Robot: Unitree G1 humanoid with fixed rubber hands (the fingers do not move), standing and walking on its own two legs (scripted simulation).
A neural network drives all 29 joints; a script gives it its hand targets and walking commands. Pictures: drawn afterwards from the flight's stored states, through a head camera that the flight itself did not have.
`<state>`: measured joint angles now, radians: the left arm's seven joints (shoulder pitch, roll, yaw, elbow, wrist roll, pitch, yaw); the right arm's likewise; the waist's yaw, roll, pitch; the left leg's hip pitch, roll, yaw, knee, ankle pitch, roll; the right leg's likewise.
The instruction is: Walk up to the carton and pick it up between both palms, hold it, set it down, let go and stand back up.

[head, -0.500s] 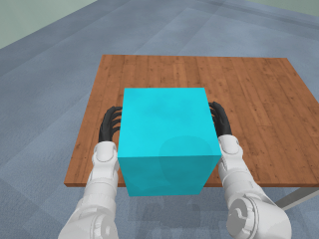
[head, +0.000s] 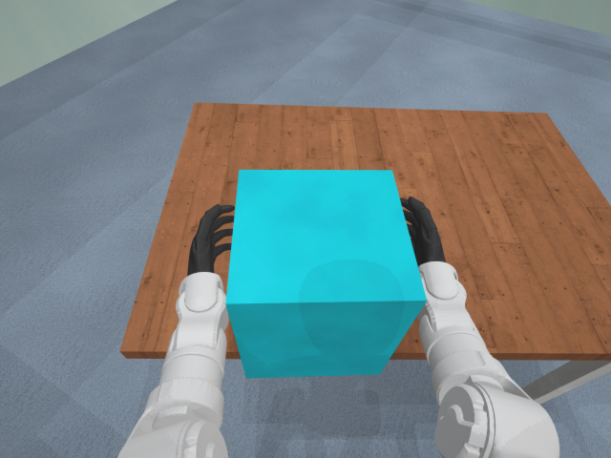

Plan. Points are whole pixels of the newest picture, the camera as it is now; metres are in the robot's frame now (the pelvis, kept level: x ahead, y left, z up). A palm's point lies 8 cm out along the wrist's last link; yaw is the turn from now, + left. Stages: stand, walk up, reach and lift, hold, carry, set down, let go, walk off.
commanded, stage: reach and lift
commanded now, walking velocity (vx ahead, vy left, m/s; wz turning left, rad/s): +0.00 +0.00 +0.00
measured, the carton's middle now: (315, 280) +0.39 +0.01 -0.01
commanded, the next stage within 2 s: none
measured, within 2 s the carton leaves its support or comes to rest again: leaves its support in 1.26 s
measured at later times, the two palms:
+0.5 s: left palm (205, 265) +0.38 +0.16 +0.04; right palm (426, 254) +0.40 -0.14 +0.05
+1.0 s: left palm (204, 267) +0.37 +0.16 +0.04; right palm (426, 259) +0.39 -0.14 +0.05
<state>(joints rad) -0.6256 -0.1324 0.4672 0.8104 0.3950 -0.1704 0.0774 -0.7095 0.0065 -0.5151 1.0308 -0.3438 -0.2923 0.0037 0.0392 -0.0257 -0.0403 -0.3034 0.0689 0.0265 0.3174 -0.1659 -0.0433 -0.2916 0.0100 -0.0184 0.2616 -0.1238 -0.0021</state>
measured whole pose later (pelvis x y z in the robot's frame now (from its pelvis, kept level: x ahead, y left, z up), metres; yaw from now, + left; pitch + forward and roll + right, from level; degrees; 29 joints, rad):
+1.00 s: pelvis -0.01 +0.00 +0.00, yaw +1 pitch +10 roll -1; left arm -0.67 -0.08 0.41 0.95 0.30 -0.23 0.11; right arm -0.73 -0.03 -0.39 1.12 -0.26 -0.36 -0.08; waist 0.03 -0.01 -0.07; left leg -0.35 0.07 0.03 0.30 -0.14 -0.04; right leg -0.33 0.00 -0.04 0.24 -0.10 0.00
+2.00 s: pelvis -0.02 +0.00 +0.00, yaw +4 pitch +7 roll -2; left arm -0.63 0.07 0.05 0.71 -0.15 0.21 0.22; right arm -0.70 -0.16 0.03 0.73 0.27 0.29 -0.23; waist -0.03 0.04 -0.21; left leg -0.37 0.04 -0.08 0.42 -0.18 -0.04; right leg -0.30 0.01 -0.06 0.32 -0.14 0.01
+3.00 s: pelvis -0.01 +0.01 +0.00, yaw +1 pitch -4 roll -1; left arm -0.77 -0.05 0.35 0.50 0.25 0.58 0.05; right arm -0.82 -0.15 -0.04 0.80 0.30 0.44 -0.22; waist -0.05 -0.03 -0.14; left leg -0.09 0.03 -0.05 0.35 -0.19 -0.02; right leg -0.06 0.01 0.04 0.27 -0.15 0.02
